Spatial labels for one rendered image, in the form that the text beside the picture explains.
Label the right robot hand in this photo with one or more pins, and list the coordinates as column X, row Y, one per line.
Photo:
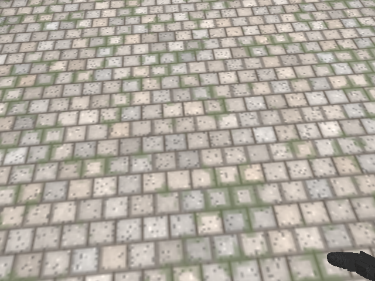
column 361, row 263

